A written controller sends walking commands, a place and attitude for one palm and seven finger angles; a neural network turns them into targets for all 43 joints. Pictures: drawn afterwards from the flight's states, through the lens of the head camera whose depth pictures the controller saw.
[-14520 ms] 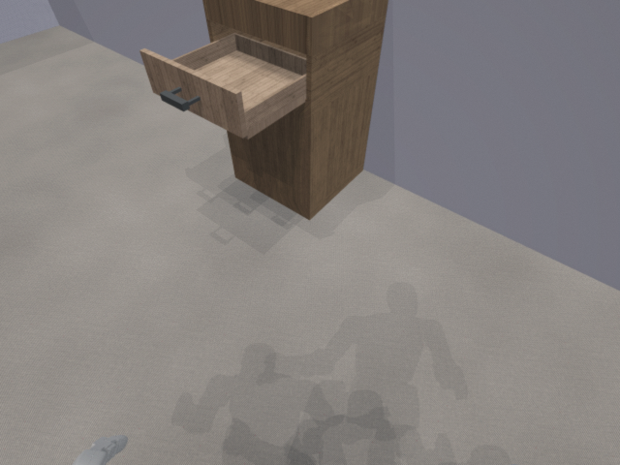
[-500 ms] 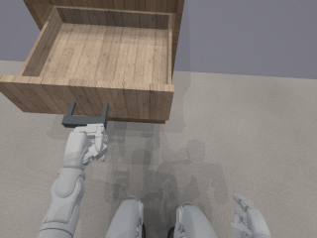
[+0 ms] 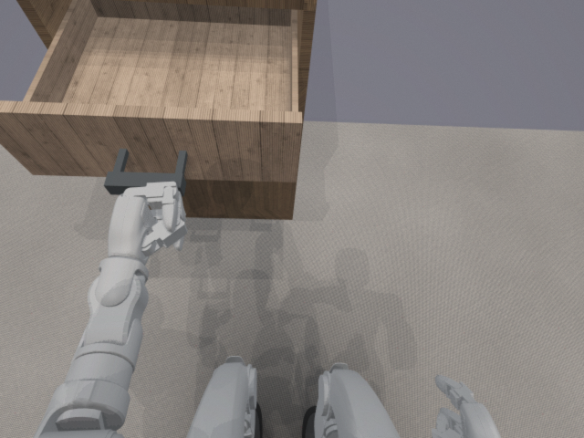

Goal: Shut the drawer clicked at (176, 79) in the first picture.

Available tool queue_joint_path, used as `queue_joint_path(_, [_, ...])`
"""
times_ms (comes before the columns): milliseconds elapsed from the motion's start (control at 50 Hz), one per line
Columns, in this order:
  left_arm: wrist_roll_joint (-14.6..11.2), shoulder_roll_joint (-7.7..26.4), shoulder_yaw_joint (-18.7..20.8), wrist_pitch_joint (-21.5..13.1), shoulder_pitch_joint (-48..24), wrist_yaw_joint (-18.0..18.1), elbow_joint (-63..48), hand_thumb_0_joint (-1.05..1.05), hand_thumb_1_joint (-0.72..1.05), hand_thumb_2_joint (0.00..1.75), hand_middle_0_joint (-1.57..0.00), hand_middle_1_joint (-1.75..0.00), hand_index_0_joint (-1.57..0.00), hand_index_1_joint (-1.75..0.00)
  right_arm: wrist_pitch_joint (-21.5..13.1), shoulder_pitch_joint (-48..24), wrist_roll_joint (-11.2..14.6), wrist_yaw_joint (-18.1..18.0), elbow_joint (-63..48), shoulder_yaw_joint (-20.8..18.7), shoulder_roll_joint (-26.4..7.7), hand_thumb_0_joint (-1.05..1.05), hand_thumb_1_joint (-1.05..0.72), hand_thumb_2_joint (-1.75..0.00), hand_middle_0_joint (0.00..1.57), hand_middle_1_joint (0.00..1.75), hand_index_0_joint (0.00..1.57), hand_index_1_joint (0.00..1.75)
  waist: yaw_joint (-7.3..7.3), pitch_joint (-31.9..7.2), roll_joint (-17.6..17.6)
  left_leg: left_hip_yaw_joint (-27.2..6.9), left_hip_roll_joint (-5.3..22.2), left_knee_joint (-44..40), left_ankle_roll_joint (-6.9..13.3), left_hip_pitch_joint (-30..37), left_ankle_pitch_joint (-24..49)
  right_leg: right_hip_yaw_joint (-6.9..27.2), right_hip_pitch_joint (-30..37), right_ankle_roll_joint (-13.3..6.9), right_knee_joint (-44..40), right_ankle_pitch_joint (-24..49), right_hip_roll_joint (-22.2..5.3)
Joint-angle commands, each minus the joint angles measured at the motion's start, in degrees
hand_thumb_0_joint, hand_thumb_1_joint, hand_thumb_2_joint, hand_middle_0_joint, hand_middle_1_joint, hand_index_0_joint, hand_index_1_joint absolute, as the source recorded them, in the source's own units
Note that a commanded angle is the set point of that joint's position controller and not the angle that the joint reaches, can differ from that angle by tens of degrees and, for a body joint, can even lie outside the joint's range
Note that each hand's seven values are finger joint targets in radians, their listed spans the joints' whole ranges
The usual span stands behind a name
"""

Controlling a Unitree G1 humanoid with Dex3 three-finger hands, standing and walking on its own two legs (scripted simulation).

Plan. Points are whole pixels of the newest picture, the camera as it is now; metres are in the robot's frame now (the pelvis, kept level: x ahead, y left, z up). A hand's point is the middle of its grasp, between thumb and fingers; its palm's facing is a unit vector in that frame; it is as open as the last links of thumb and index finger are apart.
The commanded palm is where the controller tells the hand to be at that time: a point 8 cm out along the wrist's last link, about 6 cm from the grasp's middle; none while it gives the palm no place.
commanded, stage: push the drawer shut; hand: left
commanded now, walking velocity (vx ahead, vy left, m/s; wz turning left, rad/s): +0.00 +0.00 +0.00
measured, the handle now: (149, 170) +0.47 +0.21 +0.03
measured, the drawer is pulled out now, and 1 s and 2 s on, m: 0.24 0.11 0.00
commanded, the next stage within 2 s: none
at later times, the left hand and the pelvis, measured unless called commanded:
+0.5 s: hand (186, 181) +0.46 +0.16 +0.02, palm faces -0.01 -1.00 -0.04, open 3.1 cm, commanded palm +0.44 +0.21 +0.02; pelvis +0.00 +0.01 +0.00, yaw -1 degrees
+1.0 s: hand (194, 146) +0.52 +0.16 +0.02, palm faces +0.00 -1.00 -0.04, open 3.1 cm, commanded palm +0.51 +0.20 +0.02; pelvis +0.00 +0.01 -0.01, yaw -2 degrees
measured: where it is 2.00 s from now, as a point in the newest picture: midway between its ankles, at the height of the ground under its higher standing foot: outside the picture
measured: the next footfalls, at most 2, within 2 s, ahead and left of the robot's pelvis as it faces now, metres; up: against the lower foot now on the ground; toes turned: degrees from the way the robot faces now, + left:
none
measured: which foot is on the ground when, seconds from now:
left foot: down 0.00-1.00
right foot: down 0.00-1.00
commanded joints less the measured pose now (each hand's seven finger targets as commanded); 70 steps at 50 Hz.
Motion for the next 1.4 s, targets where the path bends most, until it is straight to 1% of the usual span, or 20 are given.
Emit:
queue_joint_path(0, [-0.96,9.61,4.76,-3.9,-21.55,0.7,-8.28,0.0,0.9,0.9,-1.4,-1.6,-1.4,-1.6,-2.04,3.82,0.26,-0.64,-5.29,-3.22,-8.71,0.0,-0.9,-0.9,0.2,0.3,0.2,0.3,-2.32,-23.12,1.23,-4.7,-0.43,-9.38,-1.13,16.48,10.85,8.31,12.1,2.51,-12.17,10.44,0.1])
queue_joint_path(40, [-0.93,10.54,5.92,-4.34,-23.29,0.92,-6.19,0.0,0.9,0.9,-1.4,-1.6,-1.4,-1.6,-2.01,4.06,0.26,-0.64,-4.96,-3.14,-8.72,0.0,-0.9,-0.9,0.2,0.3,0.2,0.3,-2.31,-22.58,0.48,-4.54,-0.5,-9.46,-1.17,15.1,9.81,8.57,12.58,2.49,-12.44,9.24,0.06])
queue_joint_path(100, [-0.39,10.66,6.24,-5.18,-25.28,1.08,-5.12,0.0,0.9,0.9,-1.4,-1.6,-1.4,-1.6,-2.0,5.07,-0.05,-0.43,-4.81,-3.31,-8.92,0.0,-0.9,-0.9,0.2,0.3,0.2,0.3,-2.01,-25.43,3.3,-4.91,-0.46,-9.69,-1.38,18.13,12.27,7.84,11.4,2.3,-11.34,11.3,0.22])
queue_joint_path(200, [0.02,11.61,6.93,-5.59,-29.19,0.8,-0.91,0.0,0.9,0.9,-1.4,-1.6,-1.4,-1.6,-1.47,6.45,-0.26,-0.08,-3.9,-3.29,-9.06,0.0,-0.9,-0.9,0.2,0.3,0.2,0.3,-3.18,-25.17,1.92,-4.78,-0.38,-9.38,-1.27,17.05,12.87,7.96,11.55,2.5,-11.31,12.42,0.34])
queue_joint_path(260, [0.27,14.14,9.11,-5.89,-30.65,0.7,0.79,0.0,0.9,0.9,-1.4,-1.6,-1.4,-1.6,-1.23,7.35,-0.35,-0.1,-3.95,-3.38,-9.33,0.0,-0.9,-0.9,0.2,0.3,0.2,0.3,-2.85,-26.31,2.41,-4.65,-0.36,-9.03,-1.17,16.96,13.66,8.05,11.91,2.39,-10.71,13.25,0.53])
queue_joint_path(400, [0.43,12.41,8.19,-6.49,-34.88,0.35,3.11,0.0,0.9,0.9,-1.4,-1.6,-1.4,-1.6,-0.47,8.68,-0.63,0.51,-3.0,-3.55,-9.34,0.0,-0.9,-0.9,0.2,0.3,0.2,0.3,-3.8,-28.25,4.77,-5.49,0.05,-9.36,-1.59,21.49,17.59,6.98,9.12,2.39,-10.25,15.58,0.64])
queue_joint_path(420, [0.39,13.07,9.07,-6.34,-34.8,0.56,4.76,0.0,0.9,0.9,-1.4,-1.6,-1.4,-1.6,-0.23,9.08,-0.67,0.57,-2.76,-3.61,-9.49,0.0,-0.9,-0.9,0.2,0.3,0.2,0.3,-4.04,-27.59,2.53,-5.49,0.07,-9.35,-1.49,20.43,16.75,7.08,9.81,2.53,-10.74,15.11,0.73])
queue_joint_path(460, [0.7,16.12,11.12,-6.71,-36.27,0.7,5.78,0.0,0.9,0.9,-1.4,-1.6,-1.4,-1.6,-0.1,9.38,-0.85,0.48,-2.84,-3.42,-9.78,0.0,-0.9,-0.9,0.2,0.3,0.2,0.3,-3.77,-27.27,2.79,-5.28,-0.1,-8.9,-1.29,18.04,16.04,7.36,10.61,2.39,-10.15,14.86,0.86])
queue_joint_path(600, [2.12,15.13,9.94,-7.84,-43.95,0.69,9.73,0.0,0.9,0.9,-1.4,-1.6,-1.4,-1.6,0.91,10.64,-1.3,0.93,-1.75,-3.39,-9.71,0.0,-0.9,-0.9,0.2,0.3,0.2,0.3,-5.62,-27.42,5.32,-6.2,0.26,-8.64,-1.52,21.08,17.27,6.62,6.1,2.49,-9.68,14.34,0.87])
queue_joint_path(660, [2.65,17.19,11.21,-8.09,-47.91,0.73,12.99,0.0,0.9,0.9,-1.4,-1.6,-1.4,-1.6,1.23,11.35,-1.62,0.84,-1.25,-3.23,-9.88,0.0,-0.9,-0.9,0.2,0.3,0.2,0.3,-6.51,-26.53,5.2,-6.43,0.26,-8.08,-1.2,19.43,15.72,6.72,5.29,2.47,-9.57,12.77,1.03])
queue_joint_path(680, [3.11,18.99,12.43,-8.35,-48.39,0.82,12.98,0.0,0.9,0.9,-1.4,-1.6,-1.4,-1.6,1.43,11.68,-1.72,0.81,-1.19,-3.21,-10.2,0.0,-0.9,-0.9,0.2,0.3,0.2,0.3,-6.11,-28.15,4.78,-6.69,0.42,-8.01,-1.28,19.97,16.5,6.58,5.69,2.46,-9.12,13.19,1.06])
queue_joint_path(700, [3.23,16.87,10.75,-8.23,-48.76,0.62,14.2,0.0,0.9,0.9,-1.4,-1.6,-1.4,-1.6,1.59,11.6,-1.64,0.93,-1.34,-3.21,-9.95,0.0,-0.9,-0.9,0.2,0.3,0.2,0.3,-6.59,-27.93,6.08,-6.78,0.37,-8.15,-1.37,20.83,16.5,6.52,4.45,2.46,-9.33,12.98,1.08])
queue_joint_path(780, [3.69,18.99,11.95,-8.47,-52.55,0.63,15.15,0.0,0.9,0.9,-1.4,-1.6,-1.4,-1.6,2.23,12.87,-2.01,1.18,-0.84,-3.27,-10.54,0.0,-0.9,-0.9,0.2,0.3,0.2,0.3,-6.91,-30.86,7.54,-7.71,0.69,-7.66,-1.54,23.33,18.86,6.12,3.17,2.33,-8.63,13.94,1.2])
queue_joint_path(860, [4.02,18.71,11.37,-8.04,-55.37,0.52,16.93,0.0,0.9,0.9,-1.4,-1.6,-1.4,-1.6,2.95,13.51,-2.19,1.4,-0.87,-3.02,-10.33,0.0,-0.9,-0.9,0.2,0.3,0.2,0.3,-7.77,-31.11,7.84,-7.9,0.69,-7.27,-1.3,22.92,19.23,6.04,3.1,2.29,-8.55,14.27,1.38])
queue_joint_path(940, [4.91,22.66,13.73,-7.13,-57.82,1.07,20.89,0.0,0.9,0.9,-1.4,-1.6,-1.4,-1.6,3.61,14.21,-2.26,1.37,-0.64,-2.53,-10.68,0.0,-0.9,-0.9,0.2,0.3,0.2,0.3,-8.47,-28.03,5.6,-7.13,0.63,-6.57,-0.69,17.25,15.5,6.7,4.15,2.51,-9.28,11.99,1.53])
queue_joint_path(1020, [5.53,24.16,14.13,-7.17,-60.72,0.78,21.17,0.0,0.9,0.9,-1.4,-1.6,-1.4,-1.6,3.94,15.15,-2.56,1.57,-0.59,-2.32,-10.71,0.0,-0.9,-0.9,0.2,0.3,0.2,0.3,-9.03,-30.95,7.55,-7.17,0.77,-5.54,-0.6,18.25,17.83,6.88,4.05,2.44,-8.72,13.69,1.66])
queue_joint_path(1060, [5.52,25.24,14.83,-6.71,-60.76,0.5,22.77,0.0,0.9,0.9,-1.4,-1.6,-1.4,-1.6,4.14,15.74,-2.57,1.62,-0.63,-2.14,-10.72,0.0,-0.9,-0.9,0.2,0.3,0.2,0.3,-9.39,-29.82,7.66,-6.94,0.78,-5.18,-0.39,17.12,18.05,7.01,4.22,2.4,-8.75,14.2,1.83])
queue_joint_path(1280, [6.07,31.71,18.43,-4.52,-64.41,-0.86,21.39,0.0,0.9,0.9,-1.4,-1.6,-1.4,-1.6,5.47,18.18,-2.78,1.99,-0.63,-1.75,-11.33,0.0,-0.9,-0.9,0.2,0.3,0.2,0.3,-9.52,-33.45,10.82,-7.25,1.51,-4.22,-0.42,18.34,22.46,6.79,5.41,2.46,-8.03,18.02,2.04])
queue_joint_path(1320, [6.21,31.84,18.52,-4.23,-64.08,-0.84,21.19,0.0,0.9,0.9,-1.4,-1.6,-1.4,-1.6,5.68,18.41,-2.89,2.09,-0.82,-1.65,-11.18,0.0,-0.9,-0.9,0.2,0.3,0.2,0.3,-9.25,-33.98,11.39,-7.33,1.55,-4.28,-0.49,18.74,23.77,6.75,5.88,2.39,-7.91,19.12,2.08])
queue_joint_path(1380, [6.87,30.02,16.7,-3.92,-66.83,-0.58,22.28,0.0,0.9,0.9,-1.4,-1.6,-1.4,-1.6,5.76,18.96,-2.99,2.32,-0.06,-1.68,-11.23,0.0,-0.9,-0.9,0.2,0.3,0.2,0.3,-10.82,-32.15,11.61,-8.18,1.93,-4.22,-0.62,19.89,23.35,5.95,2.24,2.49,-7.91,17.46,2.14])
